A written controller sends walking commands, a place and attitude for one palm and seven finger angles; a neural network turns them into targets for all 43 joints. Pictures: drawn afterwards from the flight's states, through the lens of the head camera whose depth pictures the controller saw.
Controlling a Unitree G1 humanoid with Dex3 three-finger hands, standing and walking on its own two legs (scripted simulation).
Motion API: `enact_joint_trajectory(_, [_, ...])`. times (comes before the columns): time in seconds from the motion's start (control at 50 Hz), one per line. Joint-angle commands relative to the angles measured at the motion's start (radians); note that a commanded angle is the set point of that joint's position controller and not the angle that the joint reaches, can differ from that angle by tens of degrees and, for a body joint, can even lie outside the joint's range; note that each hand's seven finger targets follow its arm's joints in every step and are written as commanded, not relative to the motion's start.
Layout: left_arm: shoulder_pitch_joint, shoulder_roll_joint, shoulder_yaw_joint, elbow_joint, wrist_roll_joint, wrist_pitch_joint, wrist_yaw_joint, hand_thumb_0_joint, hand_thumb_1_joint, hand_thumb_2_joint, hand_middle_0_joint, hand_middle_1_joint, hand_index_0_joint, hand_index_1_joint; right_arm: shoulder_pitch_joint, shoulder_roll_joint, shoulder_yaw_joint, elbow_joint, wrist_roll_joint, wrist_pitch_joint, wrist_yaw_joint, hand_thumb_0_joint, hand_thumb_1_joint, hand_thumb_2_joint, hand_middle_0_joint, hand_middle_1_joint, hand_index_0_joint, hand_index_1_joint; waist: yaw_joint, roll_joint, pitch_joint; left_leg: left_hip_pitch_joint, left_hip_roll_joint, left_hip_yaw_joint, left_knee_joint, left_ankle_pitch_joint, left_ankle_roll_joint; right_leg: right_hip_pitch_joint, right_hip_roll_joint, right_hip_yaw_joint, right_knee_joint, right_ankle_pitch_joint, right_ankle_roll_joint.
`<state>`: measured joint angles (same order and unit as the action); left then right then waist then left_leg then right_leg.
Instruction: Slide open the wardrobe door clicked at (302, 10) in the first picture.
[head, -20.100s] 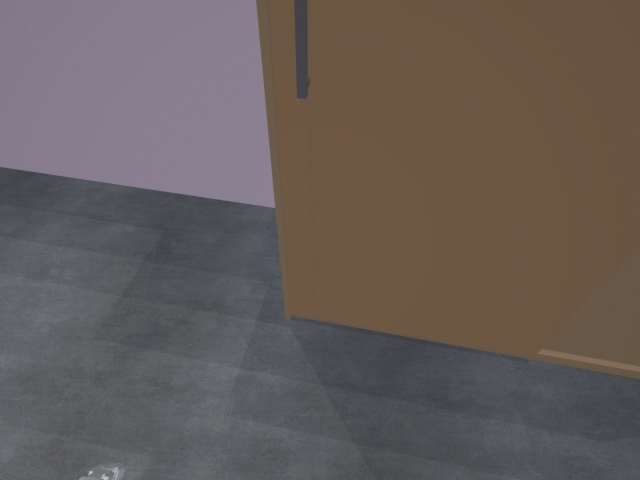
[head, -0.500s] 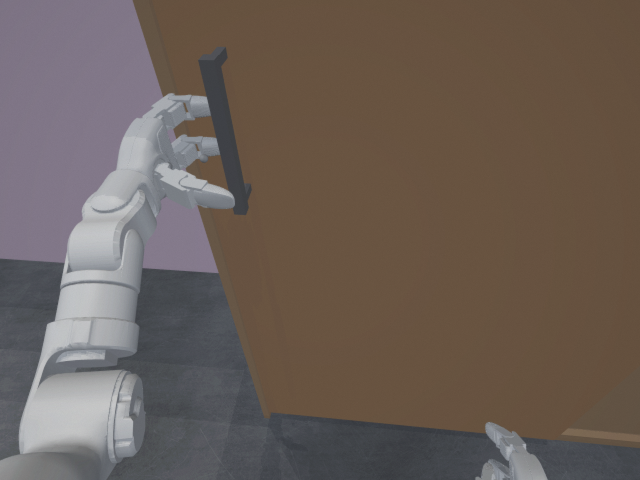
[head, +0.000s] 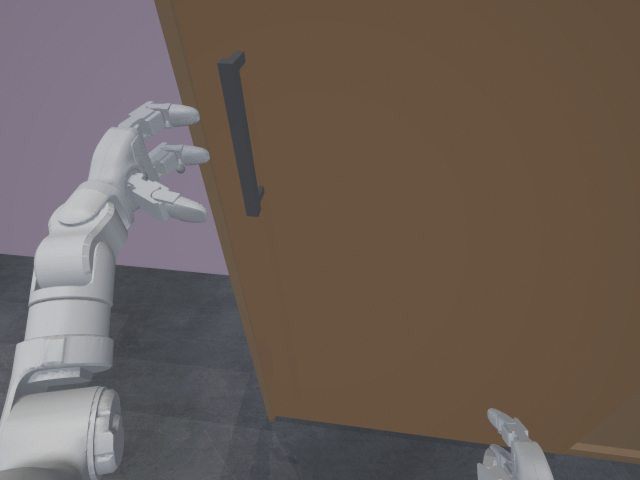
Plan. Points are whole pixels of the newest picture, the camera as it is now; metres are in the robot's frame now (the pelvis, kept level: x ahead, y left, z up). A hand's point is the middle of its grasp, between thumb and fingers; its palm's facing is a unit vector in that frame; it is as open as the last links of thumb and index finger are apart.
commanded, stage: move the hooked fingers beside the handle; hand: left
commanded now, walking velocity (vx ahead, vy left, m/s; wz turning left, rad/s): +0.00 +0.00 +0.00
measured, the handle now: (246, 141) +0.46 +0.13 +0.23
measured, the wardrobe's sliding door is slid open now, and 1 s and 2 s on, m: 0.00 0.00 0.00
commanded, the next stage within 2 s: feel for the door with the fingertips in 1.22 s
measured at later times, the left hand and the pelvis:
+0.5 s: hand (168, 170) +0.37 +0.20 +0.24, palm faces -0.03 -1.00 -0.03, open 14.0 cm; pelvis -0.01 +0.00 +0.00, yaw +0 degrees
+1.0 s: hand (174, 171) +0.37 +0.19 +0.24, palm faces -0.03 -1.00 -0.04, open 14.0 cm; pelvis -0.01 +0.00 +0.00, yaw +0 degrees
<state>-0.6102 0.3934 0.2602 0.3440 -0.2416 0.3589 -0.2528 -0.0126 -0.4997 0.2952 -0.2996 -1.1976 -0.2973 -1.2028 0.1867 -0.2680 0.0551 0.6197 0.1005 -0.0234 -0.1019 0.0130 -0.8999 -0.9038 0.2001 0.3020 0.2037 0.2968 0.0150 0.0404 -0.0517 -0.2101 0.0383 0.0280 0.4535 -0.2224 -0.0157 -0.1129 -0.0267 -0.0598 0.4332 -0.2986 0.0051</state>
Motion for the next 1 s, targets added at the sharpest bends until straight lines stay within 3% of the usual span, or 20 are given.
enact_joint_trajectory(0.0, [-0.475, 0.23, 0.078, -0.237, -0.01, -0.084, 0.003, 0.0, -0.5, 0.3, -0.3, -1.2, -0.3, -1.2, -0.118, -0.113, -0.04, -0.16, -0.011, -0.05, -0.006, 0.0, -0.9, -0.9, 0.2, 0.3, 0.2, 0.3, -0.009, -0.019, -0.275, 0.223, -0.048, -0.023, -0.019, 0.274, 0.065, -0.041, 0.035, 0.011, -0.055, 0.376, -0.023])
enact_joint_trajectory(0.04, [-0.467, 0.236, 0.086, -0.237, -0.01, -0.086, 0.002, 0.0, -0.5, 0.3, -0.3, -1.2, -0.3, -1.2, -0.122, -0.11, -0.037, -0.161, -0.01, -0.049, -0.003, 0.0, -0.9, -0.9, 0.2, 0.3, 0.2, 0.3, -0.004, 0.002, -0.263, 0.221, -0.047, -0.024, -0.02, 0.28, 0.06, -0.044, 0.037, 0.009, -0.051, 0.381, -0.026])
enact_joint_trajectory(0.06, [-0.468, 0.205, 0.063, -0.241, -0.01, -0.085, -0.001, 0.0, -0.5, 0.3, -0.3, -1.2, -0.3, -1.2, -0.124, -0.107, -0.036, -0.164, -0.011, -0.049, -0.002, 0.0, -0.9, -0.9, 0.2, 0.3, 0.2, 0.3, -0.008, 0.001, -0.261, 0.227, -0.046, -0.024, -0.021, 0.288, 0.059, -0.047, 0.038, 0.006, -0.049, 0.386, -0.026])
enact_joint_trajectory(0.1, [-0.441, 0.206, 0.062, -0.22, -0.012, -0.078, -0.001, 0.0, -0.5, 0.3, -0.3, -1.2, -0.3, -1.2, -0.123, -0.11, -0.036, -0.164, -0.009, -0.047, -0.001, 0.0, -0.9, -0.9, 0.2, 0.3, 0.2, 0.3, -0.008, -0.02, -0.239, 0.21, -0.044, -0.023, -0.027, 0.266, 0.061, -0.052, 0.037, 0.007, -0.058, 0.367, -0.023])
enact_joint_trajectory(0.14, [-0.44, 0.234, 0.083, -0.194, -0.009, -0.068, 0.0, 0.0, -0.5, 0.3, -0.3, -1.2, -0.3, -1.2, -0.121, -0.115, -0.036, -0.159, -0.008, -0.043, -0.004, 0.0, -0.9, -0.9, 0.2, 0.3, 0.2, 0.3, -0.008, -0.027, -0.214, 0.192, -0.042, -0.021, -0.032, 0.236, 0.059, -0.065, 0.039, 0.008, -0.063, 0.337, -0.022])
enact_joint_trajectory(0.18, [-0.432, 0.238, 0.081, -0.224, -0.004, -0.073, 0.003, 0.0, -0.5, 0.3, -0.3, -1.2, -0.3, -1.2, -0.123, -0.116, -0.04, -0.166, -0.008, -0.044, -0.002, 0.0, -0.9, -0.9, 0.2, 0.3, 0.2, 0.3, -0.003, -0.023, -0.236, 0.205, -0.041, -0.021, -0.03, 0.242, 0.06, -0.057, 0.038, 0.008, -0.066, 0.329, -0.023])
enact_joint_trajectory(0.2, [-0.442, 0.228, 0.077, -0.24, -0.005, -0.072, 0.003, 0.0, -0.5, 0.3, -0.3, -1.2, -0.3, -1.2, -0.128, -0.111, -0.036, -0.171, -0.009, -0.046, -0.003, 0.0, -0.9, -0.9, 0.2, 0.3, 0.2, 0.3, -0.002, 0.015, -0.249, 0.207, -0.043, -0.023, -0.031, 0.243, 0.059, -0.053, 0.035, 0.011, -0.063, 0.329, -0.025])
enact_joint_trajectory(0.24, [-0.449, 0.225, 0.078, -0.231, -0.01, -0.071, 0.001, 0.0, -0.5, 0.3, -0.3, -1.2, -0.3, -1.2, -0.125, -0.111, -0.035, -0.166, -0.009, -0.048, -0.004, 0.0, -0.9, -0.9, 0.2, 0.3, 0.2, 0.3, -0.007, -0.006, -0.232, 0.205, -0.042, -0.028, -0.034, 0.238, 0.058, -0.064, 0.04, 0.007, -0.066, 0.322, -0.025])
enact_joint_trajectory(0.28, [-0.431, 0.281, 0.118, -0.236, -0.007, -0.082, 0.001, 0.0, -0.5, 0.3, -0.3, -1.2, -0.3, -1.2, -0.118, -0.12, -0.04, -0.163, -0.012, -0.049, -0.006, 0.0, -0.9, -0.9, 0.2, 0.3, 0.2, 0.3, -0.001, -0.027, -0.252, 0.211, -0.039, -0.026, -0.033, 0.243, 0.06, -0.048, 0.041, 0.009, -0.07, 0.321, -0.024])
enact_joint_trajectory(0.32, [-0.445, 0.247, 0.094, -0.25, -0.012, -0.086, -0.007, 0.0, -0.5, 0.3, -0.3, -1.2, -0.3, -1.2, -0.126, -0.112, -0.036, -0.166, -0.01, -0.053, -0.006, 0.0, -0.9, -0.9, 0.2, 0.3, 0.2, 0.3, -0.007, 0.005, -0.239, 0.212, -0.041, -0.026, -0.036, 0.244, 0.059, -0.055, 0.04, 0.008, -0.068, 0.325, -0.025])
enact_joint_trajectory(0.44, [-0.462, 0.206, 0.049, -0.204, -0.016, -0.072, -0.018, 0.0, -0.5, 0.3, -0.3, -1.2, -0.3, -1.2, -0.114, -0.119, -0.038, -0.151, -0.005, -0.06, -0.009, 0.0, -0.9, -0.9, 0.2, 0.3, 0.2, 0.3, -0.023, -0.011, -0.199, 0.195, -0.041, -0.03, -0.041, 0.188, 0.059, -0.098, 0.044, 0.005, -0.08, 0.264, -0.022])
enact_joint_trajectory(0.52, [-0.493, 0.181, 0.034, -0.259, -0.013, -0.084, -0.001, 0.0, -0.5, 0.3, -0.3, -1.2, -0.3, -1.2, -0.119, -0.112, -0.038, -0.157, -0.009, -0.071, -0.006, 0.0, -0.9, -0.9, 0.2, 0.3, 0.2, 0.3, -0.017, 0.025, -0.246, 0.226, -0.045, -0.036, -0.036, 0.213, 0.058, -0.086, 0.042, 0.005, -0.073, 0.275, -0.027])
enact_joint_trajectory(0.66, [-0.475, 0.254, 0.102, -0.175, 0.002, -0.081, 0.028, 0.0, -0.5, 0.3, -0.3, -1.2, -0.3, -1.2, -0.108, -0.119, -0.039, -0.144, -0.015, -0.057, -0.008, 0.0, -0.9, -0.9, 0.2, 0.3, 0.2, 0.3, -0.006, -0.041, -0.228, 0.178, -0.044, -0.023, -0.045, 0.194, 0.06, -0.061, 0.039, 0.011, -0.078, 0.275, -0.02])
enact_joint_trajectory(0.68, [-0.436, 0.288, 0.13, -0.166, 0.008, -0.089, 0.032, 0.0, -0.5, 0.3, -0.3, -1.2, -0.3, -1.2, -0.101, -0.124, -0.043, -0.143, -0.016, -0.053, -0.006, 0.0, -0.9, -0.9, 0.2, 0.3, 0.2, 0.3, 0.005, -0.052, -0.237, 0.18, -0.039, -0.023, -0.044, 0.205, 0.06, -0.048, 0.041, 0.01, -0.079, 0.279, -0.021])
enact_joint_trajectory(0.72, [-0.474, 0.235, 0.079, -0.19, 0.006, -0.094, 0.025, 0.0, -0.5, 0.3, -0.3, -1.2, -0.3, -1.2, -0.112, -0.115, -0.038, -0.154, -0.012, -0.052, -0.005, 0.0, -0.9, -0.9, 0.2, 0.3, 0.2, 0.3, -0.01, -0.005, -0.232, 0.187, -0.043, -0.018, -0.043, 0.213, 0.06, -0.053, 0.038, 0.014, -0.077, 0.3, -0.021])
enact_joint_trajectory(0.82, [-0.427, 0.268, 0.115, -0.218, -0.009, -0.106, -0.006, 0.0, -0.5, 0.3, -0.3, -1.2, -0.3, -1.2, -0.114, -0.119, -0.041, -0.166, -0.011, -0.055, -0.005, 0.0, -0.9, -0.9, 0.2, 0.3, 0.2, 0.3, 0.0, -0.015, -0.253, 0.193, -0.045, -0.017, -0.036, 0.242, 0.062, -0.03, 0.039, 0.012, -0.068, 0.353, -0.021])
enact_joint_trajectory(0.86, [-0.41, 0.231, 0.09, -0.225, -0.015, -0.097, -0.018, 0.0, -0.5, 0.3, -0.3, -1.2, -0.3, -1.2, -0.116, -0.115, -0.041, -0.169, -0.008, -0.058, -0.004, 0.0, -0.9, -0.9, 0.2, 0.3, 0.2, 0.3, -0.003, -0.02, -0.245, 0.199, -0.046, -0.014, -0.031, 0.25, 0.063, -0.043, 0.041, 0.011, -0.066, 0.363, -0.019])
enact_joint_trajectory(0.88, [-0.407, 0.245, 0.091, -0.233, -0.015, -0.1, -0.02, 0.0, -0.5, 0.3, -0.3, -1.2, -0.3, -1.2, -0.116, -0.122, -0.046, -0.165, -0.006, -0.058, -0.003, 0.0, -0.9, -0.9, 0.2, 0.3, 0.2, 0.3, -0.007, -0.031, -0.243, 0.204, -0.043, -0.011, -0.029, 0.246, 0.064, -0.045, 0.041, 0.011, -0.072, 0.356, -0.018])
enact_joint_trajectory(0.92, [-0.434, 0.202, 0.052, -0.233, -0.016, -0.085, -0.022, 0.0, -0.5, 0.3, -0.3, -1.2, -0.3, -1.2, -0.12, -0.117, -0.041, -0.163, -0.002, -0.059, -0.006, 0.0, -0.9, -0.9, 0.2, 0.3, 0.2, 0.3, -0.017, 0.002, -0.214, 0.199, -0.045, -0.014, -0.031, 0.225, 0.061, -0.075, 0.041, 0.007, -0.072, 0.328, -0.018])
enact_joint_trajectory(0.98, [-0.467, 0.221, 0.052, -0.223, -0.012, -0.08, -0.01, 0.0, -0.5, 0.3, -0.3, -1.2, -0.3, -1.2, -0.111, -0.126, -0.046, -0.148, -0.005, -0.06, -0.01, 0.0, -0.9, -0.9, 0.2, 0.3, 0.2, 0.3, -0.023, -0.009, -0.206, 0.204, -0.043, -0.021, -0.032, 0.196, 0.061, -0.094, 0.043, 0.008, -0.082, 0.279, -0.019])
